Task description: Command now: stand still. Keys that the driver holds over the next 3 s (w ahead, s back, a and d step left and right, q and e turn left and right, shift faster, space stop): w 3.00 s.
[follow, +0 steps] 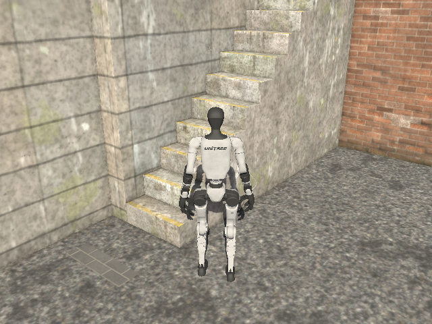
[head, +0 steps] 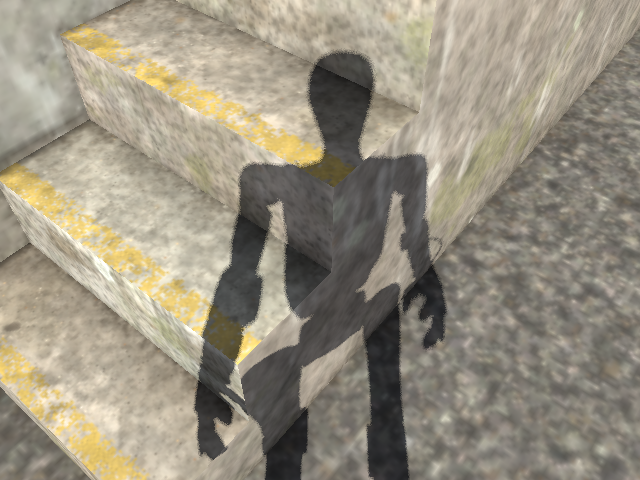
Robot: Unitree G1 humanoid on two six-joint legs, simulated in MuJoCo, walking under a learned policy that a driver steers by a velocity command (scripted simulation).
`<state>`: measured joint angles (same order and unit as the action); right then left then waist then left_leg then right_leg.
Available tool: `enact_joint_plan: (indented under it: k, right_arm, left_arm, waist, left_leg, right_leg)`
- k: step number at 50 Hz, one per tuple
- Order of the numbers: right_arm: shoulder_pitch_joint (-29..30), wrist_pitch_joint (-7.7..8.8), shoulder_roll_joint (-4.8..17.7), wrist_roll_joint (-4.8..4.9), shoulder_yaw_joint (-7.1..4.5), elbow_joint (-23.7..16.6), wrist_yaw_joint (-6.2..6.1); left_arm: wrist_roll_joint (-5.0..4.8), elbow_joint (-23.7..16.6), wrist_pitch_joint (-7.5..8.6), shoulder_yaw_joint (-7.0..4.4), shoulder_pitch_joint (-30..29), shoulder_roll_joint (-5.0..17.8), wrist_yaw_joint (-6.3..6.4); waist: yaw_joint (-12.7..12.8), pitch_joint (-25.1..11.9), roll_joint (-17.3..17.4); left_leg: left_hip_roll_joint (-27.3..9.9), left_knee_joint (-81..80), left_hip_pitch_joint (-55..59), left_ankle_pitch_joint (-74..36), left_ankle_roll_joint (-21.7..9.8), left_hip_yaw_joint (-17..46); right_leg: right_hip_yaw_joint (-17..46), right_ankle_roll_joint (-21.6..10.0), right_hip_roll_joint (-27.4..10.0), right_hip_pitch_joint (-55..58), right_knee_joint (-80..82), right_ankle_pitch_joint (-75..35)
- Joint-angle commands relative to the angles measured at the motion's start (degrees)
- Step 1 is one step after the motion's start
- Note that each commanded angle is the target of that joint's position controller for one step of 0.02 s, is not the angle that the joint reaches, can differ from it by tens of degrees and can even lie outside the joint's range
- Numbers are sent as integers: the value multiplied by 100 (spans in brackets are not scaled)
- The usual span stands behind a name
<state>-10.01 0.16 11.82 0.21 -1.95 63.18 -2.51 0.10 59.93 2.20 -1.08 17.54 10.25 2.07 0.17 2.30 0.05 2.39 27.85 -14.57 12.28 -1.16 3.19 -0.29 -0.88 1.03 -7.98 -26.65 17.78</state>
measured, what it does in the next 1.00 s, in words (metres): stands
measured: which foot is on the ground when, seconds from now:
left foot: down 0.00-1.00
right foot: down 0.00-1.00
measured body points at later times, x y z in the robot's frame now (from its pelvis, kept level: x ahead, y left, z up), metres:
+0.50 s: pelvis +0.00 -0.01 +0.00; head +0.01 -0.01 +0.45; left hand +0.01 +0.23 -0.15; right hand +0.04 -0.26 -0.15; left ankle +0.03 +0.11 -0.74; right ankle -0.04 -0.11 -0.74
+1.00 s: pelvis +0.00 -0.01 +0.00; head +0.01 -0.01 +0.45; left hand +0.01 +0.22 -0.15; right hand +0.04 -0.26 -0.15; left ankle +0.03 +0.11 -0.74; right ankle -0.04 -0.11 -0.74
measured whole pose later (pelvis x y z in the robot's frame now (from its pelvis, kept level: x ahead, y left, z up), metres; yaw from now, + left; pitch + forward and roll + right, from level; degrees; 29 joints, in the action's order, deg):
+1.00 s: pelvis +0.00 -0.01 +0.00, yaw +0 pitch -1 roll +0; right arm -11.3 0.4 11.2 0.1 -1.8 64.0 -2.9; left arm 0.0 59.7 2.3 -1.0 17.8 9.8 1.4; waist 0.1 2.2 0.2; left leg 1.2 27.7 -14.5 12.3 0.2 3.6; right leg -0.9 -2.2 2.1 -7.8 -26.4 17.7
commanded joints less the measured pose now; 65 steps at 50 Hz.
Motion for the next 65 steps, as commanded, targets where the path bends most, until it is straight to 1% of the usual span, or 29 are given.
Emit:
enact_joint_plan:
  k: [1, 17, 19, 65]
  right_arm:
    - [-116, 37, 587, -1, -91, -143, -19]
    - [-180, 36, 547, -2, -90, -105, -31]
    - [-198, 41, 537, -17, -85, -96, -32]
    - [-380, 53, 464, -10, -68, -20, -69]
  left_arm:
    - [-2, -109, 35, -88, 391, 507, 11]
    - [-7, -124, 43, -87, 426, 484, -6]
    - [-11, -127, 49, -89, 416, 486, -9]
    - [-15, -105, 30, -64, 432, 457, -71]
  waist:
    - [-2, 16, -19]
    - [-3, 33, -19]
    - [-10, 39, -22]
    - [-2, 66, -15]
  left_leg:
    - [-322, -361, 435, -806, -228, 294]
    - [-325, -344, 438, -822, -185, 272]
    - [-323, -343, 437, -800, -172, 263]
    - [-363, -296, 396, -826, -31, 201]
  right_leg:
    - [204, -79, -244, -586, 551, -641]
    - [219, -113, -248, -597, 573, -677]
    - [222, -119, -248, -604, 577, -685]
    - [299, -235, -262, -550, 656, -914]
